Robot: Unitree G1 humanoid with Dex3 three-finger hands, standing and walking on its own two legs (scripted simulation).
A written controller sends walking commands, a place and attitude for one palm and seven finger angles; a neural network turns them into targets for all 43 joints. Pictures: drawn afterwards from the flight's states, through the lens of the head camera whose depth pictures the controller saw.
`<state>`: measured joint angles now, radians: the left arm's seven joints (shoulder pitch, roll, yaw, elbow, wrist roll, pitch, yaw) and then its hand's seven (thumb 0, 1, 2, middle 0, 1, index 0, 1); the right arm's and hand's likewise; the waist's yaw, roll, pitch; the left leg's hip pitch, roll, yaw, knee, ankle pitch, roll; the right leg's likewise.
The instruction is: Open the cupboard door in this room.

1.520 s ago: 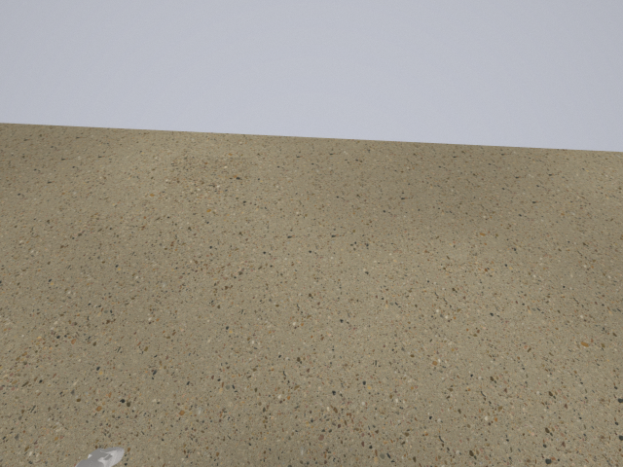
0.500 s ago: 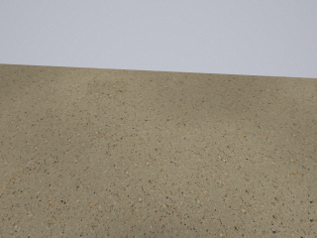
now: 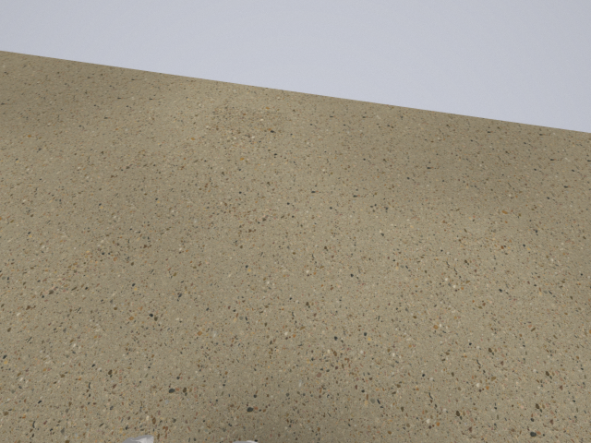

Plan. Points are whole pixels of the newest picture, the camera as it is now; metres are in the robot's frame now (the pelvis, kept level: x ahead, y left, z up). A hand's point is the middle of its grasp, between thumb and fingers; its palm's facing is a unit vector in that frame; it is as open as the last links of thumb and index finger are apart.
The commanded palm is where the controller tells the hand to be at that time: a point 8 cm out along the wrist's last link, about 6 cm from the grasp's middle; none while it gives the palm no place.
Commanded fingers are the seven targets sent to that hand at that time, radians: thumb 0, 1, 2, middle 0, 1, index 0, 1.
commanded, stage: turn or walk to find it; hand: left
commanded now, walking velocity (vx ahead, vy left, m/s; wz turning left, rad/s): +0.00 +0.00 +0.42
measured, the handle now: out of the picture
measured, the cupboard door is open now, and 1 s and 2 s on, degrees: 0 0 0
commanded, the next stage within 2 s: none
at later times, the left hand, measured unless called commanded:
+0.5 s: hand out of the picture -0.08 +0.20 -0.18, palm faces +0.29 -0.93 -0.24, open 7.4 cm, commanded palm none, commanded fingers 0.00 0.90 0.90 -0.20 -0.30 -0.20 -0.30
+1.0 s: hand out of the picture -0.06 +0.19 -0.15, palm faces +0.46 -0.84 -0.28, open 7.4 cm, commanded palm none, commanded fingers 0.00 0.90 0.90 -0.20 -0.30 -0.20 -0.30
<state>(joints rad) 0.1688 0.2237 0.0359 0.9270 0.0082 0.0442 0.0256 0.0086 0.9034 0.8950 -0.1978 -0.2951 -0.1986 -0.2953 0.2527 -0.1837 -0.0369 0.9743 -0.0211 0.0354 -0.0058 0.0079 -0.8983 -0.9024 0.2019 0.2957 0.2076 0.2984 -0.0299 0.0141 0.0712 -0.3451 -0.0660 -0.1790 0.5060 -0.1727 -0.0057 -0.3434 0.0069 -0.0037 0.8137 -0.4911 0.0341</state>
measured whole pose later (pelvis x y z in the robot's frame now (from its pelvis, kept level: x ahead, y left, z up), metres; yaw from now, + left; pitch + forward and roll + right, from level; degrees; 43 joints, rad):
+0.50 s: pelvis -0.04 +0.00 -0.01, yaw +15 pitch +0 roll +1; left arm 0.30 0.23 0.04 0.95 0.03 0.02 0.02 0.01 0.90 0.89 -0.20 -0.30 -0.20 -0.30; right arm 0.13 -0.24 -0.06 0.96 -0.01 0.04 0.01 0.01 -0.91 -0.90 0.19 0.29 0.20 0.30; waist 0.02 -0.05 0.08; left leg -0.25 0.01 0.07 0.58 -0.31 0.00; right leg -0.26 -0.13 -0.19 0.67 -0.38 0.02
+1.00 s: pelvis -0.05 -0.03 +0.00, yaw +27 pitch -2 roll +1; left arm 0.21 0.18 0.03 0.89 0.03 0.01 0.02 0.01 0.90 0.89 -0.20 -0.30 -0.20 -0.30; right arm 0.23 -0.24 -0.09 0.97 -0.02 0.07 0.01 0.01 -0.90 -0.90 0.20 0.30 0.20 0.30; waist -0.02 0.04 0.06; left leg -0.45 -0.05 -0.05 1.00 -0.43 -0.02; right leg -0.24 -0.05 -0.10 0.56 -0.29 -0.02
